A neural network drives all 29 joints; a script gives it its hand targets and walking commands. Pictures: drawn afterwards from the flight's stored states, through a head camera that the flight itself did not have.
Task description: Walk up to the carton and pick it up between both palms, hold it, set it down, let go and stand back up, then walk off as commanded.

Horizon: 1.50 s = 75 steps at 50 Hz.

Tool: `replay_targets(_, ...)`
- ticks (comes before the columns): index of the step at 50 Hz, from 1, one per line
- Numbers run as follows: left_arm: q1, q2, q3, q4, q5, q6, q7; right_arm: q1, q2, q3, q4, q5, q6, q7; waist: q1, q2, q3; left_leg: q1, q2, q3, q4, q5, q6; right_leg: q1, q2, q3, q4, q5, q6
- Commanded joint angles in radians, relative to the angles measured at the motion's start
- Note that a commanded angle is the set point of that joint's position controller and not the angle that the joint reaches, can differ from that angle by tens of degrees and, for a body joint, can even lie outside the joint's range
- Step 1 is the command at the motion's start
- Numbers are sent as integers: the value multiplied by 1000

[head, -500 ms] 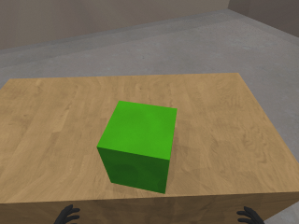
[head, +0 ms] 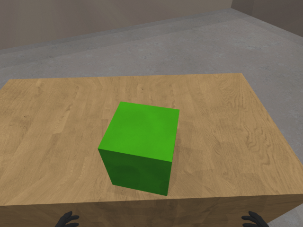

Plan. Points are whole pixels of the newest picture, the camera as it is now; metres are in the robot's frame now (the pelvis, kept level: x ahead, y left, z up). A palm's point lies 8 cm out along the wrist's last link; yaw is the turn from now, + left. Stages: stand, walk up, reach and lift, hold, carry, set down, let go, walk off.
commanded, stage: walk off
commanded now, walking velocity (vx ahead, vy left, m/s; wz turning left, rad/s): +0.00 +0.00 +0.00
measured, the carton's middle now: (144, 149) +0.40 +0.05 -0.09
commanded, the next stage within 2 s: stand in 1.66 s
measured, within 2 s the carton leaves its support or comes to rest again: neither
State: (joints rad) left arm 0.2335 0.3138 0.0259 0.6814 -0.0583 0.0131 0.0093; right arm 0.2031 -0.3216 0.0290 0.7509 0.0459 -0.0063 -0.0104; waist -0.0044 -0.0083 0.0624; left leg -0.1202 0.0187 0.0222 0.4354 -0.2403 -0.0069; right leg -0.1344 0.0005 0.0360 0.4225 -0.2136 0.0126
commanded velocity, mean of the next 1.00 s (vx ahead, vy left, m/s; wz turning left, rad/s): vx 0.00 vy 0.00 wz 0.00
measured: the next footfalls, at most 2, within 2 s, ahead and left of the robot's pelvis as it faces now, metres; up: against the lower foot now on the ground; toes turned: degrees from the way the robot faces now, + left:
right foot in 0.46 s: -0.01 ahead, -0.14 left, +0.00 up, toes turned +2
left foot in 1.04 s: -0.19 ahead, +0.07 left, +0.00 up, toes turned -3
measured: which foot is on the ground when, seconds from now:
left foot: down 0.00-0.48, up 0.50-1.00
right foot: down 0.00-0.28, up 0.30-0.44, down 0.46-1.00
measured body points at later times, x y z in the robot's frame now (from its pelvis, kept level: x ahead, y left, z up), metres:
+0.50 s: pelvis -0.06 -0.05 -0.02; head -0.02 -0.08 +0.42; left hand +0.04 +0.25 -0.11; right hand +0.06 -0.34 -0.15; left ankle +0.00 +0.11 -0.73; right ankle -0.05 -0.14 -0.75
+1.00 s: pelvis -0.23 -0.05 -0.03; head -0.21 -0.08 +0.42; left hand -0.12 +0.26 -0.11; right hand -0.16 -0.34 -0.16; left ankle -0.23 +0.07 -0.71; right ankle -0.06 -0.14 -0.74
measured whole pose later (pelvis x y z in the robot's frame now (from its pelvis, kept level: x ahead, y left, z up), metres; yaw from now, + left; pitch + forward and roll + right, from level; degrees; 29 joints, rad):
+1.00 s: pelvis -0.23 -0.05 -0.03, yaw +0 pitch -5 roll +3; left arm 0.24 0.33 0.06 0.70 -0.05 0.06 0.03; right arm 0.28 -0.39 0.01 0.76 0.05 0.09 -0.02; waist -0.01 0.02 0.15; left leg -0.31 -0.10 -0.03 0.91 -0.50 0.00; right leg -0.44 0.00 0.04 0.55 -0.05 -0.05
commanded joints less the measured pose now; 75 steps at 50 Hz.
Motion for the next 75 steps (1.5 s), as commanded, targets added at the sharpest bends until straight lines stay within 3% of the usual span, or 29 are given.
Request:
replay_targets(1, -18, 224, 47, -14, 82, -53, 6, -40, -230, -95, -4, -63, -36, 7, 5, 36, -60, -26, 93, -85, -93, 118, 31, 8, -103, 65, -55, 166, -26)
replay_targets(8, -22, 226, 46, -1, 81, -52, 6, -41, -229, -92, 3, -61, -35, 7, 3, 34, -61, -16, 96, -86, -97, 122, 31, 6, -104, 64, -60, 167, -26)
replay_targets(9, 9, 257, 71, -3, 67, -26, 2, -13, -310, -147, -25, -69, -23, -12, 16, 52, -27, -120, 89, -96, 5, 418, 94, -44, -95, 71, 110, 365, -55)
replay_targets(11, 38, 238, 72, -23, 66, -15, 3, 4, -309, -145, -39, -66, -12, -17, 19, 71, -69, -99, 117, -109, 54, 510, 147, -83, -75, 49, 217, 370, -69)
replay_targets(14, 54, 194, 77, -41, 76, 0, 5, 11, -323, -158, -71, -74, 9, -16, 8, 135, -91, -116, 235, -199, -12, 564, 250, -145, -4, -10, 370, 126, -33)
replay_targets(16, 49, 182, 90, -53, 94, 23, 5, -43, -334, -168, -103, -82, 18, -17, 12, 207, -72, -222, 332, -290, -89, 501, 319, -155, 43, -9, 545, -331, -24)
replay_targets(17, 52, 191, 98, -56, 95, 32, 8, -61, -337, -169, -117, -85, 19, -21, 20, 197, -56, -263, 340, -296, -104, 461, 330, -163, 42, 33, 622, -369, -27)
replay_targets(19, 87, 194, 95, -52, 84, 35, 5, -101, -318, -157, -139, -95, 26, -29, 36, 188, -56, -249, 301, -246, -62, 466, 307, -171, 17, 67, 604, -337, -35)
replay_targets(22, 108, 200, 76, -34, 82, 8, -2, -90, -292, -141, -115, -80, 37, -25, 49, 129, -107, -108, 159, -128, 137, 509, 149, -109, -58, 47, 60, 42, -53)
replay_targets(24, 82, 312, 102, -39, 102, 0, 4, -10, -239, -131, -87, -71, 31, -25, 20, -94, -110, -269, -38, -38, 403, 93, 27, 17, -244, 342, -34, 559, -110)
replay_targets(25, 79, 328, 104, -56, 105, -1, 10, 18, -218, -123, -74, -76, 35, -34, 21, -190, -95, -347, -110, -53, 563, -388, 18, 30, -330, 418, -48, 706, -174)
replay_targets(28, -5, 282, 96, -80, 100, 11, 19, -21, -235, -128, -63, -83, 55, -48, 39, -145, -7, -364, -128, -202, 772, -348, 11, -109, -276, 327, -84, 407, -154)
replay_targets(31, -25, 245, 95, -88, 108, 16, 28, 21, -241, -131, -37, -88, 61, -38, 31, -98, -64, -402, -155, -207, 876, -264, -5, 0, -223, 270, -10, 460, -163)
replay_targets(40, 10, 233, 110, -105, 107, 8, 45, 67, -227, -139, -59, -82, 80, -19, 52, -132, -43, -393, -152, -200, 791, -236, -17, -46, -221, 314, -98, -21, -190)
replay_targets(46, -56, 264, 120, -129, 110, 26, 39, 174, -249, -143, -44, -71, 83, -3, 18, -215, -40, -239, -105, -90, 594, -277, 8, -202, -203, 256, -185, -304, -175)
replay_targets(51, -145, 287, 125, -155, 115, 52, 36, 326, -253, -151, 0, -54, 66, 5, -62, -244, -43, 25, -37, -57, 153, -237, 62, -400, -158, 160, -144, -430, -70)
replay_targets(52, -134, 265, 123, -144, 108, 56, 34, 335, -256, -155, 8, -60, 61, 5, -73, -136, -32, -2, -18, -145, 70, -311, 87, -437, -89, 127, 36, -482, -41)
replay_targets(53, -82, 213, 116, -128, 89, 57, 31, 276, -306, -165, -17, -86, 59, 4, -70, 180, 20, -143, 172, -454, -134, -500, 154, -516, 84, 10, 448, -511, -1)
replay_targets(54, -41, 206, 135, -118, 94, 55, 39, 100, -319, -178, -92, -100, 53, 0, -15, 137, 120, -352, 284, -618, -213, -433, 206, -515, 149, 101, 692, -434, 27)
replay_targets(55, -10, 230, 147, -121, 90, 58, 38, -2, -346, -186, -141, -102, 52, -4, 6, 147, 122, -533, 294, -681, -307, -641, 233, -412, 177, 173, 841, -413, 33)
replay_targets(57, 55, 250, 159, -78, 84, 65, 23, -147, -317, -177, -175, -102, 42, -11, 73, 70, 129, -605, 202, -497, -282, -522, 170, -304, 161, 160, 995, -285, 29)
replay_targets(59, 95, 261, 151, -33, 81, 72, 13, -170, -260, -153, -190, -104, 45, -21, 69, 73, 78, -440, 140, -374, -207, -334, 132, -321, 138, 118, 997, -225, 34)
replay_targets(63, 95, 255, 152, -33, 81, 69, 10, -52, -233, -139, -190, -97, 47, -30, -5, 68, -16, -166, 176, -436, -123, -275, 193, -388, 115, 121, 873, -281, 40)
replay_targets(66, 123, 241, 140, -35, 75, 59, 5, 3, -246, -140, -189, -90, 53, -28, -21, 127, -54, -58, 185, -416, -104, -242, 194, -355, 62, 80, 613, -341, 22)
replay_targets(70, 249, 206, 130, 16, 67, 49, 14, 10, -300, -157, -183, -85, 84, -15, 22, 207, -88, -124, 127, -274, -68, -383, 87, -73, 45, -10, -1, -341, -25)
replay_targets(71, 245, 220, 135, 18, 75, 45, 24, 30, -290, -153, -173, -82, 85, -13, 27, 138, -74, -173, 73, -222, 76, -416, 44, -48, 14, 75, -97, -300, -48)
replay_targets(73, 86, 352, 148, -67, 92, 28, 19, -11, -247, -162, -182, -85, 87, -13, 30, -205, 49, -503, -130, -106, 624, -369, -58, -179, -316, 628, -184, -372, -162)
replay_targets(74, -2, 342, 142, -92, 101, 17, 24, -89, -248, -167, -187, -97, 92, -26, 40, -174, 172, -503, -147, -240, 801, -337, -34, -399, -376, 692, -252, -352, -192)
replay_targets(75, -46, 313, 130, -111, 103, 2, 33, -85, -259, -172, -172, -98, 88, -26, 13, -55, 252, -483, -136, -290, 860, -263, -29, -437, -304, 605, -229, -243, -156)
